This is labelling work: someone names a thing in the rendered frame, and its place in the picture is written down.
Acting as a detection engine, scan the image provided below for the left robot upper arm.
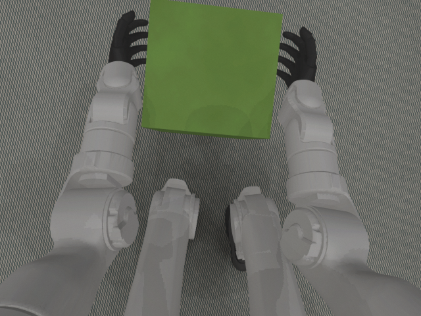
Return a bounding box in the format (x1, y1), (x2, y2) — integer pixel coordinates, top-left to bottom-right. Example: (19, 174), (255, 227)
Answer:
(0, 187), (139, 316)

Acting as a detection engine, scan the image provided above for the robot right hand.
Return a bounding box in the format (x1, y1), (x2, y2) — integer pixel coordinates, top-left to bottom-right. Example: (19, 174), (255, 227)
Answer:
(276, 26), (317, 89)

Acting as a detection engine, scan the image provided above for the carton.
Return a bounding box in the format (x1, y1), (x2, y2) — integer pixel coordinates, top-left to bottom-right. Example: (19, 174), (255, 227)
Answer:
(141, 0), (283, 139)

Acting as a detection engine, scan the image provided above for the robot left forearm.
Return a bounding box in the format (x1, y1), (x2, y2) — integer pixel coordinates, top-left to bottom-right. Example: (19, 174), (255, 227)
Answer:
(50, 61), (142, 239)

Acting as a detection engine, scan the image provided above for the robot right foot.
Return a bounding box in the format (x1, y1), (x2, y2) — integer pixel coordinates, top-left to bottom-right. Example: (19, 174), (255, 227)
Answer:
(225, 205), (246, 271)

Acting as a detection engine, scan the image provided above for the right robot thigh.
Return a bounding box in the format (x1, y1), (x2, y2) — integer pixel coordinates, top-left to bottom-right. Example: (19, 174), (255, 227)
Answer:
(230, 194), (307, 316)

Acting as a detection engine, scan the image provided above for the robot left hand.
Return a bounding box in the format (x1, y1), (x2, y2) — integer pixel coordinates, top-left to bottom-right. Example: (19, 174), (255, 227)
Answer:
(109, 11), (148, 67)

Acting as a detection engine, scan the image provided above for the robot right forearm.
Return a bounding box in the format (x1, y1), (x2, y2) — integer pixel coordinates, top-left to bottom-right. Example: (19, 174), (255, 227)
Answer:
(278, 80), (362, 222)

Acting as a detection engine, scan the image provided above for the right robot upper arm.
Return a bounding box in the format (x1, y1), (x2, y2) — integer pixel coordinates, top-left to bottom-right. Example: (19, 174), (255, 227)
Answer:
(280, 205), (421, 316)

